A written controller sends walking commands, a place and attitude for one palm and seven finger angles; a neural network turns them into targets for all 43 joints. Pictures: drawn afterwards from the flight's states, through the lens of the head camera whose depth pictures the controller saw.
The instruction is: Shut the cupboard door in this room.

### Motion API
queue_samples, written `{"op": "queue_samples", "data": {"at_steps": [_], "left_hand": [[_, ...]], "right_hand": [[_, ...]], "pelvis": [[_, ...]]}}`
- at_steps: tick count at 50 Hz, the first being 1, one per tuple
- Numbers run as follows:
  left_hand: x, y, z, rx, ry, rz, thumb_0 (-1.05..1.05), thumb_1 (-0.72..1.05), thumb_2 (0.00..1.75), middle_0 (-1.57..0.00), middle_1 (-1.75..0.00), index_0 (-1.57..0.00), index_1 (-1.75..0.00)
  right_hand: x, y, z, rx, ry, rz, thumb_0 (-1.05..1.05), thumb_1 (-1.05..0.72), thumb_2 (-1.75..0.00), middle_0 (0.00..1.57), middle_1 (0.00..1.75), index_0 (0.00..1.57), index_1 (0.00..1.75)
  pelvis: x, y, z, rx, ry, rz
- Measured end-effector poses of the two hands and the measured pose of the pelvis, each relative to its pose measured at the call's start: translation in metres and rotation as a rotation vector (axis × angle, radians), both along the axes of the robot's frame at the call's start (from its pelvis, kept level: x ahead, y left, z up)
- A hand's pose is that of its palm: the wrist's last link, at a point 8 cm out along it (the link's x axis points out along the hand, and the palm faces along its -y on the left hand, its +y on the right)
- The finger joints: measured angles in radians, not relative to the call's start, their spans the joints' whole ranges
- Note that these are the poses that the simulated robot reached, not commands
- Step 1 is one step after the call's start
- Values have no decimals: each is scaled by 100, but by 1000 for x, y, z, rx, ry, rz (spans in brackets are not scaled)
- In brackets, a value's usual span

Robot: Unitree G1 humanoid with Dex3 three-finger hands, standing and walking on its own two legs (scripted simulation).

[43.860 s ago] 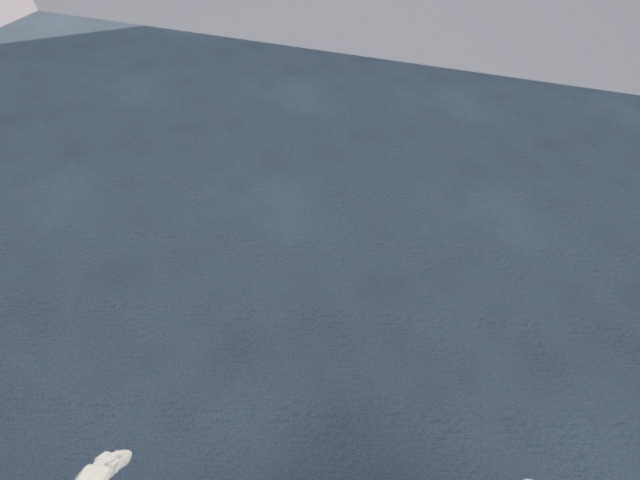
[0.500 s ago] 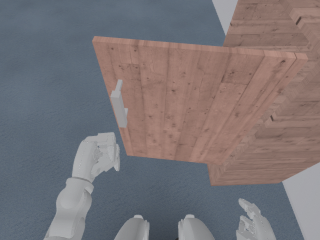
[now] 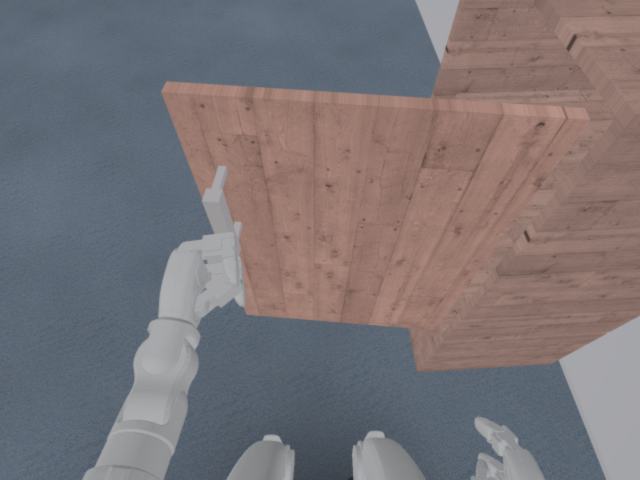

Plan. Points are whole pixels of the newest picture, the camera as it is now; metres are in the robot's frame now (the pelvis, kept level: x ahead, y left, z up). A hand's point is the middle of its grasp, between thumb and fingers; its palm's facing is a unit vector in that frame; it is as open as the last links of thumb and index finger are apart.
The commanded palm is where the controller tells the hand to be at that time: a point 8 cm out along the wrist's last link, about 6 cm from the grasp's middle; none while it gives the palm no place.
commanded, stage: bring the fist close to the handle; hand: left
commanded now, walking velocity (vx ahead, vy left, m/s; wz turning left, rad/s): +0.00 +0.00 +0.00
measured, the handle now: (226, 215) +0.44 +0.14 +0.04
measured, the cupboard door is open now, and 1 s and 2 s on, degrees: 82 75 64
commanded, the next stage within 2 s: push the door shut along its arc in 0.20 s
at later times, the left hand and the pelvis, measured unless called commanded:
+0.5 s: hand (235, 273) +0.36 +0.12 +0.04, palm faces -0.13 -0.99 -0.03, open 3.1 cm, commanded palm +0.35 +0.17 +0.04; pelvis -0.01 +0.00 +0.00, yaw +1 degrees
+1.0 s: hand (255, 238) +0.41 +0.10 +0.04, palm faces -0.26 -0.96 -0.05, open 3.1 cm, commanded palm +0.41 +0.15 +0.04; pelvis -0.02 +0.01 -0.01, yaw +1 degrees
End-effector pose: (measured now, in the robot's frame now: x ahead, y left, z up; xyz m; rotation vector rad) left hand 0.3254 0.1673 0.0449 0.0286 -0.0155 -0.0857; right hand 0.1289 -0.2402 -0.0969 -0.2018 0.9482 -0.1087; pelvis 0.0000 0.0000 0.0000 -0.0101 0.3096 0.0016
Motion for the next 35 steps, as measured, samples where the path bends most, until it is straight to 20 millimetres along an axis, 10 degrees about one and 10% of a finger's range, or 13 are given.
{"op": "queue_samples", "data": {"at_steps": [19,35], "left_hand": [[-2,5,-9,2,25,-26,1,90,90,-130,-150,-130,-150],[42,2,-3,1,26,-123,2,89,91,-130,-150,-130,-150]], "right_hand": [[3,-9,2,-28,-27,-3,1,-91,-90,20,30,20,30],[-27,-4,-7,-31,50,-45,1,-91,-90,20,30,20,30]], "pelvis": [[-9,-4,-1,-1,-5,9],[-9,7,-3,-12,16,10]]}}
